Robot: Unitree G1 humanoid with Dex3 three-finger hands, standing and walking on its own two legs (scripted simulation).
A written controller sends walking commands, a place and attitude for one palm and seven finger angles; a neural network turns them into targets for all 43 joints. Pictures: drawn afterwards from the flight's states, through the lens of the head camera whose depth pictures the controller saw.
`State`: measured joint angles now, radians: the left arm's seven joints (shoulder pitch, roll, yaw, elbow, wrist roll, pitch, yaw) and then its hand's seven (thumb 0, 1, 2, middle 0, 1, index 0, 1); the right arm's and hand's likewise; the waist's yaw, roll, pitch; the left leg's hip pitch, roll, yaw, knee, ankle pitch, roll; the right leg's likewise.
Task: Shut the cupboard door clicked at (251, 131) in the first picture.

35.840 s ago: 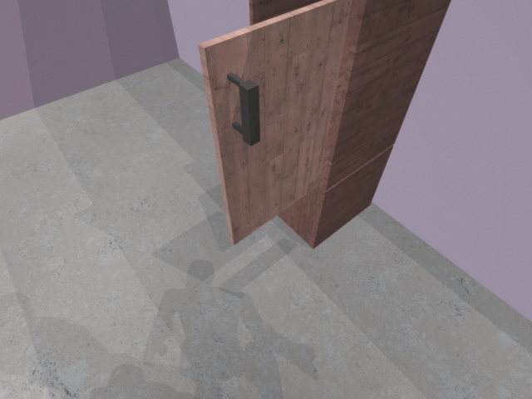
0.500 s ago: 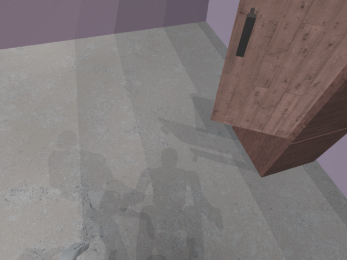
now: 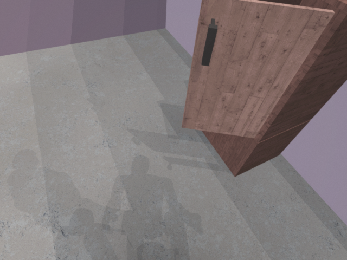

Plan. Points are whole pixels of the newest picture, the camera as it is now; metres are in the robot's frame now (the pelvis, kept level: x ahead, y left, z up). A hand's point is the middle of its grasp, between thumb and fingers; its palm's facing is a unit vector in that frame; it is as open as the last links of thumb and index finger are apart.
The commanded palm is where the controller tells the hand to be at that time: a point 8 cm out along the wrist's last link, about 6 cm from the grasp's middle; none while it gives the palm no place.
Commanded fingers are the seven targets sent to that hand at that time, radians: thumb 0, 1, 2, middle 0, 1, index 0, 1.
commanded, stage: take the last steps up to it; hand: left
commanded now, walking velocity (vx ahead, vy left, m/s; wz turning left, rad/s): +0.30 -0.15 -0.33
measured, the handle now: (209, 42) +0.71 -0.07 +0.13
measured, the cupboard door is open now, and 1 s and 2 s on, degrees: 56 56 56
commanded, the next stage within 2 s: come to a stop and stand still in 0.66 s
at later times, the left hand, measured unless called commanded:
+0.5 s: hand out of the picture +0.12 +0.12 -0.18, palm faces -0.09 -0.98 -0.16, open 7.4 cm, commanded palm none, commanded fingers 0.00 0.90 0.90 -0.20 -0.30 -0.20 -0.30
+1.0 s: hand (172, 178) +0.38 +0.01 -0.16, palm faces -0.18 -0.96 -0.23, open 7.3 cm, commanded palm none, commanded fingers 0.00 0.90 0.90 -0.20 -0.30 -0.20 -0.30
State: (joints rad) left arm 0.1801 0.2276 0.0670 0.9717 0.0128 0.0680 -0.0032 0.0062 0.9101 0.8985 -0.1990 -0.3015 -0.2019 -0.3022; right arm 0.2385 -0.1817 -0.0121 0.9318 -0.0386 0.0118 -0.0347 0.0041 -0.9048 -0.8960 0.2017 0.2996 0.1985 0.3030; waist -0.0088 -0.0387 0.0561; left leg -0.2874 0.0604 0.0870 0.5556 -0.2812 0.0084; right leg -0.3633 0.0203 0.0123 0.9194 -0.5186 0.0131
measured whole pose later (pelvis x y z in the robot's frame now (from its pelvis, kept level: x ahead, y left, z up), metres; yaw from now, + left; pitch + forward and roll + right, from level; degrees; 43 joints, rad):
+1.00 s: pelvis +0.24 -0.15 +0.00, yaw -8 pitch +0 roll +1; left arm 0.10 0.17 0.03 1.00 0.03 -0.02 0.02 0.00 0.91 0.90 -0.20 -0.30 -0.20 -0.30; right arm 0.28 -0.21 -0.06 1.05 -0.01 0.04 -0.02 0.01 -0.91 -0.90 0.20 0.30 0.20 0.30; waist -0.05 0.03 0.09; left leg -0.32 0.06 0.05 0.85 -0.57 -0.05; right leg -0.34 -0.08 -0.05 0.58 -0.24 0.03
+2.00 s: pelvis +0.22 -0.13 +0.01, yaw -7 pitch -1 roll +0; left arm 0.29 0.12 0.00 1.16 0.00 0.00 0.04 0.01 0.92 0.90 -0.20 -0.30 -0.20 -0.30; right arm 0.36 -0.12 -0.01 1.19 -0.01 0.01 -0.04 0.00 -0.91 -0.90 0.20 0.30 0.20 0.30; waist -0.03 -0.03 0.04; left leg -0.21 0.02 0.04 0.40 -0.16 -0.01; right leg -0.08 0.02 0.00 0.38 -0.28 -0.02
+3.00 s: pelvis +0.20 -0.12 +0.00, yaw -8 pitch +0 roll -1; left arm 0.43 0.18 0.01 1.02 0.03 0.03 0.01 0.00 0.91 0.90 -0.20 -0.30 -0.20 -0.30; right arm 0.29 -0.16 -0.03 1.06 -0.03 0.03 -0.03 0.01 -0.90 -0.90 0.20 0.30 0.20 0.30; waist 0.00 -0.03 -0.02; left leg -0.37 0.04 0.04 0.58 -0.28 0.03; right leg -0.21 0.01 -0.04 0.51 -0.31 -0.01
